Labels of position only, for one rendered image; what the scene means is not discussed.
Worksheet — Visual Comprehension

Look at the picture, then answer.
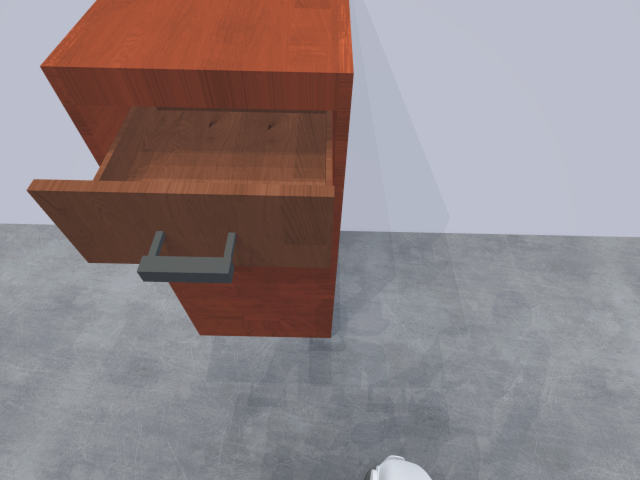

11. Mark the robot right shin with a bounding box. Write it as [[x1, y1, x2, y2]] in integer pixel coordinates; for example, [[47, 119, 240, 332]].
[[379, 455, 405, 466]]

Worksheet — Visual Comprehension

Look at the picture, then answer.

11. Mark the handle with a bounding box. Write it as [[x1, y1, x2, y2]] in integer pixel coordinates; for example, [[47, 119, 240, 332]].
[[137, 231, 236, 283]]

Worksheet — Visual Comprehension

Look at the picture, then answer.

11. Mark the right robot thigh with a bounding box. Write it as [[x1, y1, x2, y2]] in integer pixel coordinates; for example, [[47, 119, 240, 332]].
[[370, 459, 432, 480]]

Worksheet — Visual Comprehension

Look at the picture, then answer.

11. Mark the drawer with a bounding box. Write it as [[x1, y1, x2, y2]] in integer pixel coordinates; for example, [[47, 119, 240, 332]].
[[27, 106, 335, 268]]

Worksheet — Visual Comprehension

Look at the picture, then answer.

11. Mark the cabinet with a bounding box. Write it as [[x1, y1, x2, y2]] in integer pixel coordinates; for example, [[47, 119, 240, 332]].
[[40, 0, 354, 338]]

